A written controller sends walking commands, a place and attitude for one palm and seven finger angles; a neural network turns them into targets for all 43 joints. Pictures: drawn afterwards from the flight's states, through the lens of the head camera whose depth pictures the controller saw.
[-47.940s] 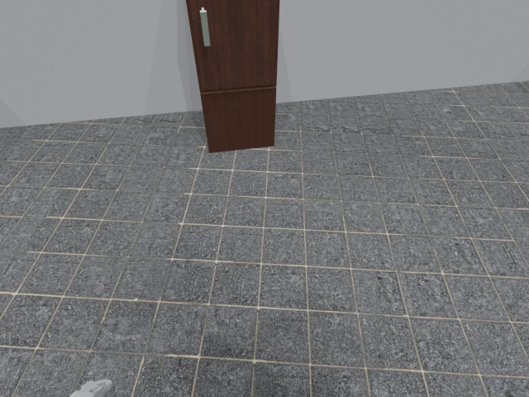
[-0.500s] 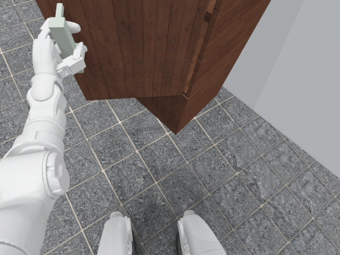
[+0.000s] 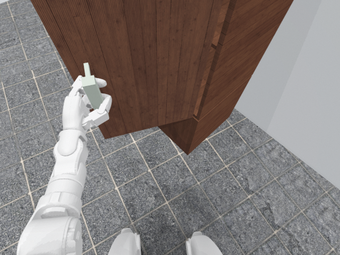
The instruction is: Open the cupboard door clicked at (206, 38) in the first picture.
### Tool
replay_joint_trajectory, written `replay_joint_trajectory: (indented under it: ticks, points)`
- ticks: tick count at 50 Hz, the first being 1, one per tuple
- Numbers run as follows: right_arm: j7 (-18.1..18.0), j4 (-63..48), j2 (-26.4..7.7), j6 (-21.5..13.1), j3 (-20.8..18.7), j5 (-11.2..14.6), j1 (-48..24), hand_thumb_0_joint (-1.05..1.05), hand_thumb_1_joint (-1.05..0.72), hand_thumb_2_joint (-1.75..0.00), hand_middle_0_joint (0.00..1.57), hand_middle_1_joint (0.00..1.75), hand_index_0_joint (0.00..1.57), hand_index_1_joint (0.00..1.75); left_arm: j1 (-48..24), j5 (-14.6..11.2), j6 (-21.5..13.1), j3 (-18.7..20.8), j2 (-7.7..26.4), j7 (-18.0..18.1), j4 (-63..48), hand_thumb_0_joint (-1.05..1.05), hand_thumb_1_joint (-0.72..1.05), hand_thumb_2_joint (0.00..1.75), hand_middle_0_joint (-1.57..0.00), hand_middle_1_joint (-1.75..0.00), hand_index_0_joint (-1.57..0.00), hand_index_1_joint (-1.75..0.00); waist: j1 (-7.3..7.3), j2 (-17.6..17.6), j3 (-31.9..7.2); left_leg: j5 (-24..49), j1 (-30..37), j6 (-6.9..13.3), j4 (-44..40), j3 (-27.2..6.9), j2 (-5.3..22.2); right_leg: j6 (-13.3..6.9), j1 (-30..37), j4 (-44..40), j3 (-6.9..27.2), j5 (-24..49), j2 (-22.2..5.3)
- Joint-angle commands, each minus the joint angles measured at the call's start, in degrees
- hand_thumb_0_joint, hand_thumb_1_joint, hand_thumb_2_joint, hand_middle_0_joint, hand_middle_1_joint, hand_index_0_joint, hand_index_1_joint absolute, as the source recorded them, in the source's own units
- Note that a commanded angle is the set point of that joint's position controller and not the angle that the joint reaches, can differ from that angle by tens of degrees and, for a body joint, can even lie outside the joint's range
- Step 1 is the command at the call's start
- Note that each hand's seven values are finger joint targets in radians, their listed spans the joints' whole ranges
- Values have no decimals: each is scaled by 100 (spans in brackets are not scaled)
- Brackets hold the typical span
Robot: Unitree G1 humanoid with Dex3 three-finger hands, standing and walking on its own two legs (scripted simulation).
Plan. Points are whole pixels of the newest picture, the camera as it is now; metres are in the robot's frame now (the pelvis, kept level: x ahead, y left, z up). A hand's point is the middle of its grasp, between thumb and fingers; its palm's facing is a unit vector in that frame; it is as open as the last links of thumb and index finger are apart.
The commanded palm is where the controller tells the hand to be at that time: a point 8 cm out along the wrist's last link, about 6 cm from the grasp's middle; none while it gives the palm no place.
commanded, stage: pull the door open along its arc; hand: left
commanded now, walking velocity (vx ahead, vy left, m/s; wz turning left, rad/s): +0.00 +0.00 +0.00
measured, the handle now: (95, 92) +0.50 +0.16 +0.04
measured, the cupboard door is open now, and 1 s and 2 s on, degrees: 64 97 96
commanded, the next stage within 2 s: open thumb and fingers to let go in 0.68 s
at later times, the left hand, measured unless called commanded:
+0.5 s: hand (143, 149) +0.34 +0.04 +0.05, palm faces +0.37 -0.93 -0.02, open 6.7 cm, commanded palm +0.27 +0.08 +0.04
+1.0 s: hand (155, 159) +0.32 +0.02 +0.04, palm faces +0.37 -0.93 -0.04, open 7.3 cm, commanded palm +0.27 +0.06 +0.04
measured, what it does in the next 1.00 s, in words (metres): shifts its weight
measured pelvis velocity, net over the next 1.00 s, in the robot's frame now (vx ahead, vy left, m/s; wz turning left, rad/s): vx -0.01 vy -0.05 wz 0.09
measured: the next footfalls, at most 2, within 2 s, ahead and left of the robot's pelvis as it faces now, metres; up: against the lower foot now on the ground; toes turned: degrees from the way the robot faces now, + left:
none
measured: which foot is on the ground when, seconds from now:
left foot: down 0.00-1.00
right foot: down 0.00-1.00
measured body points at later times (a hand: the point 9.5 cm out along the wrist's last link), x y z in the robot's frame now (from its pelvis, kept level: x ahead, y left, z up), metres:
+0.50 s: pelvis +0.00 -0.03 +0.01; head +0.07 -0.04 +0.45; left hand +0.31 +0.09 +0.05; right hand +0.17 -0.24 -0.11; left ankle +0.01 +0.12 -0.65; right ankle -0.03 -0.13 -0.65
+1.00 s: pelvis -0.01 -0.05 +0.00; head +0.06 -0.08 +0.45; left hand +0.29 +0.07 +0.05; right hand +0.18 -0.26 -0.12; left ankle +0.02 +0.12 -0.65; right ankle -0.03 -0.13 -0.65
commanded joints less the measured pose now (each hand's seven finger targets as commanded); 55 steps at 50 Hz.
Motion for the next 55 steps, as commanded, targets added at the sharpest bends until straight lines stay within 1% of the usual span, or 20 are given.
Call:
replay_joint_trajectory:
  ticks: [1, 4, 6, 9, 13, 15, 19, 23, 27, 31, 33, 36, 38, 39, 41, 43, 46, 49, 52, 55]
  points:
    - [-7, -642, -678, -286, -355, -46, 302, 0, -90, -90, 20, 30, 20, 30, 110, -333, -336, 223, 163, 865, -1840, 0, 90, 90, -40, -135, -40, -135, 591, -90, -2305, 2998, 2244, 99, -613, 67, -408, -102, 1496, -642, -345, 3743, 234]
    - [65, -664, -608, -343, -356, -146, 185, 0, -90, -90, 20, 30, 20, 30, 631, -73, -303, 21, -240, 1751, -2262, 0, 90, 90, -40, -135, -40, -135, 624, -363, -2111, 3024, 2156, 60, -621, 58, -390, -99, 1537, -604, -374, 3790, 200]
    - [93, -657, -558, -352, -364, -225, 110, 0, -90, -90, 20, 30, 20, 30, 673, 201, -314, -257, -565, 2258, -2442, 0, 90, 90, -40, -135, -40, -135, 555, -477, -2015, 2993, 2110, 50, -589, 60, -383, -93, 1527, -569, -358, 3838, 157]
    - [140, -688, -457, -377, -393, -340, -46, 0, -90, -90, 20, 30, 20, 30, 946, 686, -348, -692, -1035, 2961, -2816, 0, 90, 90, -40, -135, -40, -135, 622, -349, -2165, 3064, 2216, 37, -544, 64, -395, -120, 1577, -510, -334, 3849, 116]
    - [177, -717, -374, -406, -408, -445, -307, 0, -90, -90, 20, 30, 20, 30, 1215, 1183, -220, -1317, -1723, 3820, -3152, 0, 90, 90, -40, -135, -40, -135, 617, -364, -2218, 2994, 2274, 19, -522, 38, -396, -167, 1585, -538, -357, 3692, 103]
    - [166, -693, -326, -420, -407, -487, -430, 0, -90, -90, 20, 30, 20, 30, 1308, 1456, -130, -1702, -1997, 4013, -3241, 0, 90, 90, -40, -135, -40, -135, 552, -465, -2209, 2883, 2303, 29, -524, 38, -404, -168, 1606, -573, -349, 3722, 76]
    - [81, -753, -244, -467, -398, -519, -604, 0, -90, -90, 20, 30, 20, 30, 1626, 1713, -27, -2247, -2328, 4013, -3539, 0, 90, 90, -40, -135, -40, -135, 522, -595, -2075, 2656, 2308, 56, -578, 56, -425, -170, 1765, -713, -276, 3848, 21]
    - [-13, -761, -181, -593, -328, -486, -842, 0, -90, -90, 20, 30, 20, 30, 1905, 1588, 56, -2579, -2654, 3960, -3533, 0, 90, 90, -40, -135, -40, -135, 469, -882, -1679, 2148, 2171, 68, -668, 6, -457, -119, 1828, -963, -211, 3634, -51]
    - [-24, -762, -100, -764, -265, -452, -1051, 0, -90, -90, 20, 30, 20, 30, 2377, 1446, 55, -2865, -2964, 3950, -3754, 0, 90, 90, -40, -135, -40, -135, 546, -832, -1666, 1963, 2211, 38, -734, -9, -483, -83, 1914, -1032, -182, 3590, -121]
    - [50, -840, -12, -937, -204, -413, -1193, 0, -90, -90, 20, 30, 20, 30, 3348, 1396, 166, -3219, -3285, 3879, -4116, 0, 90, 90, -40, -135, -40, -135, 662, -822, -1662, 2048, 2248, 12, -763, -26, -517, -69, 2172, -1063, -179, 3988, -183]
    - [34, -844, -39, -974, -204, -404, -1198, 0, -90, -90, 20, 30, 20, 30, 3325, 1426, 220, -3122, -3109, 3907, -4203, 0, 90, 90, -40, -135, -40, -135, 658, -844, -1617, 2057, 2174, 3, -745, -67, -521, -73, 2205, -1053, -152, 4041, -202]
    - [-30, -716, -41, -1004, -171, -445, -1228, 0, -90, -90, 20, 30, 20, 30, 2641, 1433, 249, -2851, -2924, 4051, -3962, 0, 90, 90, -40, -135, -40, -135, 545, -852, -1275, 1700, 1988, 1, -644, -85, -541, -6, 1807, -1117, -72, 3652, -256]
    - [-82, -608, -65, -1013, -165, -455, -1268, 0, -90, -90, 20, 30, 20, 30, 2107, 1445, 212, -2643, -2762, 4141, -3814, 0, 90, 90, -40, -135, -40, -135, 520, -889, -1162, 1543, 1866, 10, -589, -143, -553, 1, 1655, -1152, 18, 3316, -277]
    - [-118, -516, -96, -991, -173, -477, -1258, 0, -90, -90, 20, 30, 20, 30, 1518, 1441, 155, -2428, -2525, 4216, -3742, 0, 90, 90, -40, -135, -40, -135, 426, -858, -1155, 1479, 1802, 18, -521, -147, -545, 21, 1525, -1138, 82, 3234, -312]
    - [-135, -507, -61, -996, -176, -487, -1320, 0, -90, -90, 20, 30, 20, 30, 1690, 1409, 122, -2443, -2657, 4187, -3465, 0, 76, 84, -39, -134, -39, -134, 485, -923, -1255, 1416, 1746, 19, -494, -144, -570, 33, 1548, -1145, 128, 3158, -333]
    - [-137, -523, -77, -988, -220, -494, -1269, 0, -90, -90, 20, 30, 20, 30, 1638, 1398, 62, -2416, -2622, 4162, -3557, 0, 62, 78, -38, -132, -38, -132, 575, -889, -1630, 1573, 1817, 25, -497, -133, -587, 21, 1746, -1057, 132, 3397, -330]
    - [-116, -549, -61, -956, -243, -490, -1216, 0, -90, -90, 20, 30, 20, 30, 1738, 1366, 47, -2555, -2760, 4086, -3576, 0, 41, 69, -36, -130, -36, -130, 579, -905, -1861, 1714, 1870, 24, -485, -89, -590, 34, 1902, -993, 120, 3791, -345]
    - [-124, -559, -80, -926, -264, -477, -1200, 0, -90, -90, 20, 30, 20, 30, 1643, 1359, 24, -2604, -2765, 4032, -3639, 0, 20, 60, -35, -127, -35, -127, 537, -957, -1897, 1721, 1865, 36, -473, -98, -575, 41, 1899, -989, 127, 3826, -348]
    - [-133, -517, -106, -936, -271, -474, -1166, 0, -90, -90, 20, 30, 20, 30, 1455, 1357, -36, -2684, -2817, 3993, -3554, 0, -1, 51, -33, -125, -33, -125, 428, -1192, -1665, 1522, 1790, 55, -479, -137, -570, 66, 1767, -1084, 135, 3528, -354]
    - [-130, -517, -126, -949, -284, -472, -1194, 0, -90, -90, 20, 30, 20, 30, 1366, 1357, -122, -2695, -2797, 3974, -3561, 0, -22, 42, -32, -123, -32, -123, 466, -1035, -1661, 1465, 1801, 65, -494, -143, -561, 12, 1636, -1054, 92, 3183, -312]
